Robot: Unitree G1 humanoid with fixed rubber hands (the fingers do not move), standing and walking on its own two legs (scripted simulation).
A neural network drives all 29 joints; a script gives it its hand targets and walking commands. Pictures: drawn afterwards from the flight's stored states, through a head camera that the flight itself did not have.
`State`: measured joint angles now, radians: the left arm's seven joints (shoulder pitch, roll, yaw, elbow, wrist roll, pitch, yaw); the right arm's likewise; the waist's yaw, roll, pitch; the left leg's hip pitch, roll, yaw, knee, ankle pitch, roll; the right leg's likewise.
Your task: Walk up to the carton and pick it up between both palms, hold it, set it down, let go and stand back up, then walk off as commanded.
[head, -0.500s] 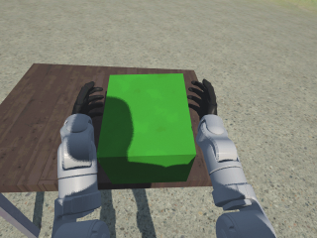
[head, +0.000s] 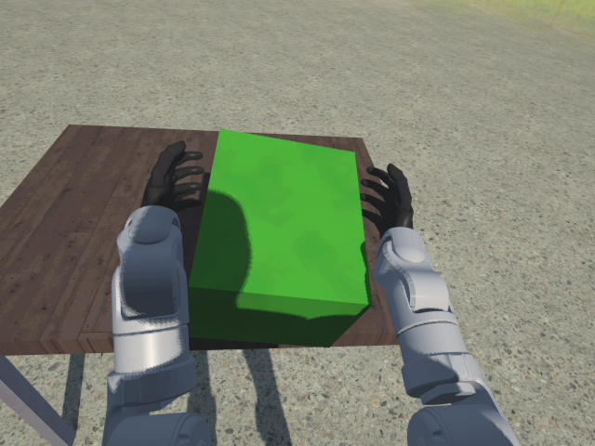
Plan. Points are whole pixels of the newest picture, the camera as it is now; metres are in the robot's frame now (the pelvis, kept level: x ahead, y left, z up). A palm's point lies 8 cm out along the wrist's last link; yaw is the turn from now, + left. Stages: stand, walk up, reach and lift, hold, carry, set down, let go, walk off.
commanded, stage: hold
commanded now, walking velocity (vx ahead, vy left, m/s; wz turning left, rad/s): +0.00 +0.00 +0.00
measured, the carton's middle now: (276, 241) +0.40 +0.02 +0.10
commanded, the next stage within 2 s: none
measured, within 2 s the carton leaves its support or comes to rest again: neither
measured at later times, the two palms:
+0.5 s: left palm (152, 231) +0.35 +0.17 +0.16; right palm (379, 200) +0.38 -0.11 +0.19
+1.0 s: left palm (163, 208) +0.37 +0.16 +0.18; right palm (389, 208) +0.39 -0.13 +0.18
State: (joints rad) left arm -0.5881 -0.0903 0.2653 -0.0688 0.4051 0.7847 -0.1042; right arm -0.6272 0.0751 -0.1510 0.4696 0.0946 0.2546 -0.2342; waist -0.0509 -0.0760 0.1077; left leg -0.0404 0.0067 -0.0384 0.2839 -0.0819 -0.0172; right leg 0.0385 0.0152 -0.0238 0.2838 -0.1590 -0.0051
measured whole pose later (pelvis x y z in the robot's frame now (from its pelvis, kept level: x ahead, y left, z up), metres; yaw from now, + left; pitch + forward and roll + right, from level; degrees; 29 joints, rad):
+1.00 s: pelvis +0.01 +0.00 +0.00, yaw +0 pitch -9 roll +0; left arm -0.60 -0.08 0.30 -0.02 0.41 0.78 -0.11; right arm -0.69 0.07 -0.16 0.51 0.09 0.25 -0.22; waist -0.05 -0.08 0.11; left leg -0.04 0.01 -0.04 0.28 -0.09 -0.02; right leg 0.04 0.02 -0.02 0.28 -0.17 -0.01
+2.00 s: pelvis +0.03 -0.01 +0.00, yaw +0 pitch -8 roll +0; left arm -0.44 -0.08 0.25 -0.07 0.41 0.80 -0.08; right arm -0.67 0.07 -0.03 0.33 0.09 0.24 -0.27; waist -0.05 -0.08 0.11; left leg -0.04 0.01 -0.04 0.28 -0.11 -0.02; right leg 0.04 0.02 -0.02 0.28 -0.19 -0.01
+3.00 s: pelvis +0.01 +0.00 +0.00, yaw +0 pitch -9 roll +0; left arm -0.50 -0.10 0.26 -0.11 0.41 0.80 -0.09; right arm -0.63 0.07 -0.09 0.40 0.09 0.23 -0.26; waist -0.05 -0.08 0.12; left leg -0.04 0.01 -0.04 0.28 -0.09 -0.01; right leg 0.04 0.02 -0.02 0.28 -0.17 -0.01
